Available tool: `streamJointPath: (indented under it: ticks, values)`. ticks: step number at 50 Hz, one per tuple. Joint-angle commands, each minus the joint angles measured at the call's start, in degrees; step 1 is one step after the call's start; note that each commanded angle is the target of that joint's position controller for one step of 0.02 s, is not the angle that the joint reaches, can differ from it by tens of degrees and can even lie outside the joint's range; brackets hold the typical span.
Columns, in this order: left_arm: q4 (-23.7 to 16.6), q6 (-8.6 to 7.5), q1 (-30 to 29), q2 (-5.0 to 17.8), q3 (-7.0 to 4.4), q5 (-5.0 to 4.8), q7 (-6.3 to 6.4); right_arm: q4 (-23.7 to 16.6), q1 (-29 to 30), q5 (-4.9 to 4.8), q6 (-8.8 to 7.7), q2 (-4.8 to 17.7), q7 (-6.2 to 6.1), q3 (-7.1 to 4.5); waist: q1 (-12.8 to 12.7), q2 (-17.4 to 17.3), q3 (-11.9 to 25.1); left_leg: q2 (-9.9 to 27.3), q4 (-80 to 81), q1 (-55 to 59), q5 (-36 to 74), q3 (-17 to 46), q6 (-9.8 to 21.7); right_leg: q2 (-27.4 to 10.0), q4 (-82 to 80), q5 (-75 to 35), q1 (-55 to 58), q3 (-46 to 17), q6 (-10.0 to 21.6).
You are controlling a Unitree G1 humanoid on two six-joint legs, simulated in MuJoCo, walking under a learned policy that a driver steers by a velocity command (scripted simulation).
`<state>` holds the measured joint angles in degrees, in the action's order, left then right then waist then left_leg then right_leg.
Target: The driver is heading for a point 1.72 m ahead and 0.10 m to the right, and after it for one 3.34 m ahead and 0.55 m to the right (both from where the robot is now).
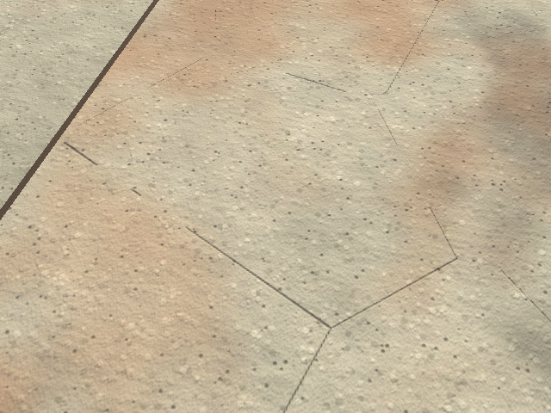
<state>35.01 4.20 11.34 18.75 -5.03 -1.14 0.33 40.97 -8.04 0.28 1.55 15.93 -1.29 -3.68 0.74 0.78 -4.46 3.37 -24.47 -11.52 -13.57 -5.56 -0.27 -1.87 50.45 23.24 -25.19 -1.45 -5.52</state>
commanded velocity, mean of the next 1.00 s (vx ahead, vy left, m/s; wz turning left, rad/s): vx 0.00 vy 0.00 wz -0.38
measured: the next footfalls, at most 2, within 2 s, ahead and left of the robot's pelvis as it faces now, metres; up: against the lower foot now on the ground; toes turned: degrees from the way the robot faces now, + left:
right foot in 0.10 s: +0.04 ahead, -0.14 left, +0.00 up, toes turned -5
left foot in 0.60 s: +0.10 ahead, +0.07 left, +0.00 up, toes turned -22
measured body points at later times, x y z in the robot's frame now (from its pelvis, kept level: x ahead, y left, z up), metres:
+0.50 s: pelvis +0.00 -0.05 +0.00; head +0.04 -0.08 +0.45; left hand +0.24 +0.18 -0.07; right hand +0.09 -0.36 -0.11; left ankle +0.07 +0.10 -0.71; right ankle +0.00 -0.14 -0.74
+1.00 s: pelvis +0.01 -0.04 -0.01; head +0.02 -0.05 +0.44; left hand +0.22 +0.17 -0.11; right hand +0.05 -0.33 -0.12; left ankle +0.06 +0.09 -0.74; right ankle -0.06 -0.16 -0.74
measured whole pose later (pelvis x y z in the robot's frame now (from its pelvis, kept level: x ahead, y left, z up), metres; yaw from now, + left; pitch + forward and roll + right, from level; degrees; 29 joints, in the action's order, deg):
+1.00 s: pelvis +0.01 -0.04 -0.01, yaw -21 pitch -1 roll +0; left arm 43.3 2.1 12.1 15.1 -2.5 0.7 1.0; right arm 43.1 -9.9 0.9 -0.6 14.5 0.2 -1.1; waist 0.7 -0.9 -2.5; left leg 1.0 -28.5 -12.3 -15.1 2.0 -2.0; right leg 0.6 28.8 17.4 -10.4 -4.7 -0.9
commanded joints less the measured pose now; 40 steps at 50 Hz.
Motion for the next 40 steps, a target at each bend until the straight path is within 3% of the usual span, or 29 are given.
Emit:
streamJointPath:
  ticks: [1, 3, 4, 5, 6, 7, 8, 9, 10, 11, 13, 18, 22, 27, 29, 30, 31, 32, 33, 34, 36, 38, 40]
  values:
    - [-5.92, -0.87, -3.02, 4.95, -1.06, -0.05, -0.64, -3.18, 0.88, -0.88, -0.48, 12.81, 0.38, -3.74, 1.67, -11.79, 7.91, 14.27, 4.58, 8.06, 23.95, 7.76, 12.29, 0.48, -8.35, -1.12, 1.68, 3.84, 1.3]
    - [-5.29, -0.56, -0.49, 5.04, -1.47, -0.09, -1.08, -2.91, 1.85, -2.03, -0.7, 12.94, 0.56, -3.82, -0.44, -11.17, 8.02, 14.33, 1.22, 6.81, 22.52, 6.19, 10.1, 1.23, -17.77, -6.96, 6.98, 5.15, 3.74]
    - [-4.39, -0.52, 1.88, 5.44, -1.93, -0.01, -1.01, -2.45, 1.51, -2.56, -0.91, 11.86, 0.59, -3.56, -1.8, -9.84, 8.44, 13.13, -2.55, 4.18, 19.33, 4.13, 7.58, 2.36, -24.2, -12.3, 12.48, 5.44, 5.67]
    - [-3.77, -0.6, 4.53, 8.04, -2.97, 0.06, -0.44, -1.07, -2.06, -1.93, -1.24, 9.27, 0.88, -2.89, -2.26, -3.09, 9.67, 10.07, -10.84, -2.39, 11.44, -0.1, 3.15, 0.75, -28.88, -22.2, 21.47, 0.54, 8.12]
    - [-4.86, -0.99, 6.46, 15.72, -4.54, 0.25, 0.64, -3.76, -1.55, 1.93, -1.36, 4.33, 1.14, -1.06, -0.79, 16.82, 10.68, 2.14, -30.18, -20.72, -20.69, -4.2, -3.16, -15.39, -28.23, -46.57, 32.28, -22.11, 15.55]
    - [-6.0, -2.55, 5.9, 15.0, -3.82, 2.41, -0.11, -5.67, 3.87, 1.14, -1.54, 6.71, 0.51, -1.66, -4.4, 13.98, 13.27, -2.57, -41.34, -26.0, -27.24, 5.28, -4.32, -21.5, -28.98, -47.8, 26.44, -29.55, 26.53]
    - [-5.42, -3.76, 4.54, 12.6, -3.14, 2.62, -0.53, -5.67, 5.53, -0.21, -1.31, 8.92, 0.09, -2.35, -4.53, 8.49, 11.52, -1.25, -45.14, -26.48, -23.48, 8.2, -3.72, -18.4, -30.32, -41.63, 24.36, -24.74, 25.47]
    - [-4.68, -4.34, 1.92, 10.9, -2.64, 1.73, -0.29, -5.31, 5.18, -0.55, -1.19, 9.35, -0.18, -2.66, -2.79, 7.13, 9.13, -0.3, -44.16, -26.72, -18.08, 9.05, -2.94, -14.7, -30.57, -35.69, 22.56, -20.49, 21.94]
    - [-4.76, -4.25, -0.5, 9.25, -2.11, 0.74, 0.1, -4.28, 4.28, -0.13, -1.05, 9.45, -0.63, -2.91, -1.81, 5.34, 8.28, 0.24, -42.3, -26.61, -14.01, 9.49, -2.95, -12.21, -30.56, -31.47, 21.79, -18.43, 19.26]
    - [-4.94, -4.03, -2.23, 8.68, -1.61, 0.27, 0.43, -4.12, 3.49, 0.27, -0.91, 9.7, -0.78, -3.07, -0.92, 6.26, 7.74, -0.26, -41.83, -25.08, -10.9, 9.36, -3.45, -10.91, -30.67, -32.67, 19.81, -17.26, 18.55]
    - [-5.08, -3.78, -2.69, 8.15, -1.13, 0.82, 1.0, -3.6, 1.76, 0.05, -0.99, 8.82, -0.44, -2.98, -0.06, 6.89, 9.26, -1.87, -41.82, -22.24, -7.1, 8.97, -4.27, -9.41, -30.94, -33.75, 18.66, -16.34, 18.69]
    - [-4.35, -3.43, -1.65, 9.09, -1.42, 0.77, 1.55, -4.39, 3.64, -0.14, -1.08, 7.06, -0.37, -2.3, -1.33, 6.94, 8.66, -3.34, -28.91, -21.07, -5.66, 9.98, -5.34, -8.16, -30.5, -26.71, 19.42, -19.46, 18.79]
    - [-4.27, -2.94, -2.49, 9.58, -1.57, 0.96, 1.32, -4.64, 3.74, -0.39, -1.58, 7.07, 0.11, -2.2, -1.84, 7.54, 8.25, -4.1, -21.62, -16.82, -7.03, 10.65, -4.98, -7.87, -29.5, -21.9, 16.8, -23.14, 18.98]
    - [-3.49, -2.35, -3.61, 8.13, -0.72, 0.96, 0.67, -4.92, 2.3, -0.8, -2.48, 6.67, 1.17, -1.9, -2.07, 7.9, 9.39, -4.15, -13.04, -9.23, -7.51, 9.28, -3.39, -7.37, -26.05, -28.69, 15.83, -25.82, 18.36]
    - [-3.25, -2.16, -5.18, 6.7, -0.05, 0.37, 0.79, -4.21, -0.57, -0.4, -3.08, 5.6, 1.66, -1.63, 0.5, 7.05, 9.43, -4.03, -0.1, -1.75, 2.43, 8.23, -1.7, -5.05, -24.16, -27.53, 13.74, -25.0, 15.76]
    - [-2.67, -2.37, -3.29, 5.16, 0.46, 0.68, 0.89, -4.43, -1.05, 0.54, -3.32, 6.81, 1.59, -1.68, 0.17, 4.4, 9.72, -0.37, 3.55, 3.36, 10.64, 11.18, -0.2, -2.95, -22.78, -21.13, 11.01, -23.37, 12.69]
    - [-2.18, -2.74, 0.33, 3.01, 1.12, 2.03, 0.87, -5.48, -0.82, 1.53, -3.24, 10.54, 1.25, -2.07, -2.55, -6.65, 11.14, 9.44, 4.73, 7.74, 22.58, 20.42, 3.65, 2.98, -13.87, -6.86, 7.2, -16.4, 8.94]
    - [-2.46, -3.04, 0.4, 4.36, 0.48, 1.43, 1.05, -4.64, 1.0, 2.46, -3.14, 10.36, 1.27, -1.65, -4.19, -14.74, 7.93, 15.75, 6.0, 2.11, 24.86, 28.51, 12.95, 7.43, -11.32, 6.76, 3.7, -9.88, 5.83]
    - [-1.81, -3.1, -0.87, 7.72, -0.39, 1.84, 1.46, -5.51, 2.32, 1.8, -3.46, 7.7, 1.24, -0.99, -2.14, -12.42, 7.14, 16.68, 7.52, 0.36, 21.17, 29.44, 16.01, 5.25, -4.06, 10.8, 4.2, -8.97, 3.23]
    - [-1.74, -3.0, -2.54, 8.66, -1.09, 1.27, 1.59, -5.08, 1.95, 1.34, -3.56, 7.63, 0.99, -0.89, -1.29, -11.22, 6.5, 15.06, 7.31, 1.39, 19.14, 28.08, 15.33, 5.09, 0.7, 10.27, 2.25, -8.4, 2.13]
    - [-0.38, -2.15, -1.83, 6.65, -1.04, 1.17, 1.81, -4.53, 2.35, 0.02, -3.63, 8.33, 0.54, -0.95, -1.3, -9.0, 5.83, 12.76, 5.98, 3.19, 17.97, 24.49, 13.24, 3.66, 4.42, 8.0, 0.01, -8.61, 0.1]
    - [0.75, -1.96, -0.98, 2.8, 0.16, 0.91, 1.43, -4.02, 2.83, -0.15, -3.08, 7.44, 0.5, -0.58, -1.74, -8.67, 5.86, 9.12, 4.51, 3.22, 21.16, 19.23, 11.32, 2.67, -1.4, 6.21, 2.46, -5.65, -0.75]
    - [1.26, -2.39, -2.19, 0.41, 1.14, 0.71, 1.14, -3.58, 1.67, -0.02, -2.24, 6.98, 0.62, -0.48, -0.26, -10.56, 7.08, 7.0, 2.75, 4.22, 25.07, 16.45, 10.71, 2.16, -11.45, 2.84, 6.86, -2.69, -0.73]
